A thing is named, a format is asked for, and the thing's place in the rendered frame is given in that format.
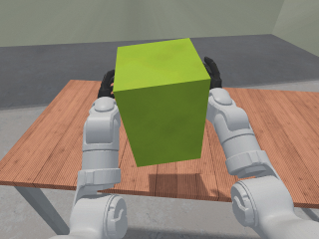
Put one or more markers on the robot right upper arm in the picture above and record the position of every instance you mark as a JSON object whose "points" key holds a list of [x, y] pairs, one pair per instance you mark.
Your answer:
{"points": [[264, 204]]}

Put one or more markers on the table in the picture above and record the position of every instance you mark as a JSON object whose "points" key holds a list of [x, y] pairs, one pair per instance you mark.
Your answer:
{"points": [[50, 152]]}

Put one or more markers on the right robot forearm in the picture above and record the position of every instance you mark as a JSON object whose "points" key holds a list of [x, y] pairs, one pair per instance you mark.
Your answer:
{"points": [[243, 154]]}

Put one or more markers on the right robot hand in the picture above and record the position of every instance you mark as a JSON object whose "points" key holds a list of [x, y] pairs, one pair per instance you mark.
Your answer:
{"points": [[211, 67]]}

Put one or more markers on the left robot forearm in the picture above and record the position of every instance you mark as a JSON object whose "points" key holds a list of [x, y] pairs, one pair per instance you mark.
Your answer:
{"points": [[100, 147]]}

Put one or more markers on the carton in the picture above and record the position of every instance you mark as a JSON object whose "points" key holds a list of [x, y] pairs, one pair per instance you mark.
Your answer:
{"points": [[161, 90]]}

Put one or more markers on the robot left upper arm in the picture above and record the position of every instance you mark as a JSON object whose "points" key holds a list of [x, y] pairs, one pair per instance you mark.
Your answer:
{"points": [[98, 216]]}

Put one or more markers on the left robot hand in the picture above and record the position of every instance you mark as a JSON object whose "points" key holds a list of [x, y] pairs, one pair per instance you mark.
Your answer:
{"points": [[106, 88]]}

